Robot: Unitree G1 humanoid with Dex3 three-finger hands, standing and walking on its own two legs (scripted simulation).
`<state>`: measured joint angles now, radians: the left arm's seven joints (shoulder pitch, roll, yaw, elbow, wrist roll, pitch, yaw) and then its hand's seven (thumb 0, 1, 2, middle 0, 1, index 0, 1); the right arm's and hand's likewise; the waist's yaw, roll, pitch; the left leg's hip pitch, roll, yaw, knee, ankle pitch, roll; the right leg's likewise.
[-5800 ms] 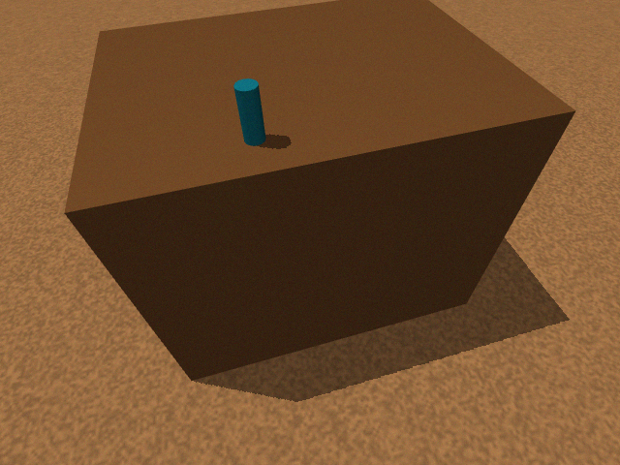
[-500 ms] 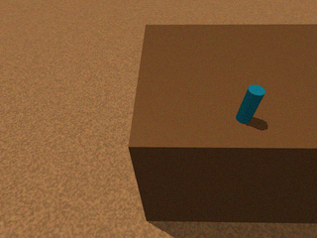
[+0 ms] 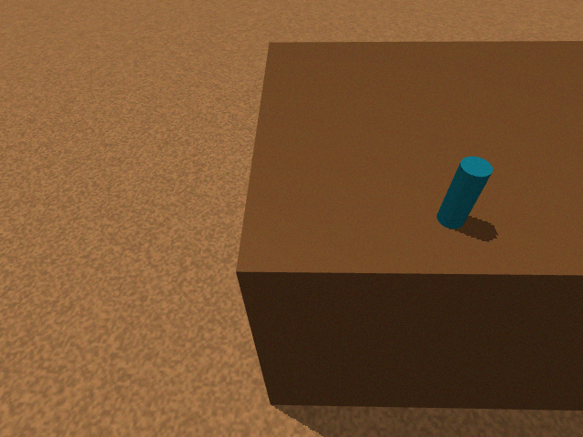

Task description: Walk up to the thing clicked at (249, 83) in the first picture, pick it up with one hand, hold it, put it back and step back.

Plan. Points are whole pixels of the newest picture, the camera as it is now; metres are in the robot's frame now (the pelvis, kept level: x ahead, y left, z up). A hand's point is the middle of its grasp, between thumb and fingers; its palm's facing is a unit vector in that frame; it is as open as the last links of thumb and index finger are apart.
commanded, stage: stand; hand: right
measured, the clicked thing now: (462, 194) +0.44 -0.24 +0.08
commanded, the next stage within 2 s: rise first in 0.02 s
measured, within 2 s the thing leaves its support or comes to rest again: neither
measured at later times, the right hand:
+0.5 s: hand (496, 407) +0.18 -0.26 -0.09, palm faces +0.23 +0.91 -0.34, open 13.6 cm
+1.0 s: hand (548, 374) +0.18 -0.26 +0.05, palm faces +0.31 +0.88 -0.35, open 17.5 cm
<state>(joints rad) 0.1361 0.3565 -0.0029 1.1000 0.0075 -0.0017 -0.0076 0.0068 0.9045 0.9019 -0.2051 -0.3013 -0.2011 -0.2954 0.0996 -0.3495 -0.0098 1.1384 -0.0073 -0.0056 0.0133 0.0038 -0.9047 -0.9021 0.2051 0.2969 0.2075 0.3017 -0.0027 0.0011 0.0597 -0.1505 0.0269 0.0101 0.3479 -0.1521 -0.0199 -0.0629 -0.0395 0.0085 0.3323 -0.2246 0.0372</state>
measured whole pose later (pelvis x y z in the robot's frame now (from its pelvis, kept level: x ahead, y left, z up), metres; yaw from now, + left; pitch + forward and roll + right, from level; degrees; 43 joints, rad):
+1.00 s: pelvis +0.00 -0.01 +0.00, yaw -1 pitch -4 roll +0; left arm 0.26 0.23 0.13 0.61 -0.02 -0.08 0.05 -0.01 -0.52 0.03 -0.07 -0.05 -0.06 -0.04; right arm 0.45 -0.29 -0.22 -0.08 0.05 -0.14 -0.04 -0.01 0.55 -0.04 0.04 0.05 0.05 0.06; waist -0.05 -0.04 0.04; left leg -0.15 0.05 0.02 0.41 -0.19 -0.04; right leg -0.07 -0.02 0.02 0.42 -0.27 0.02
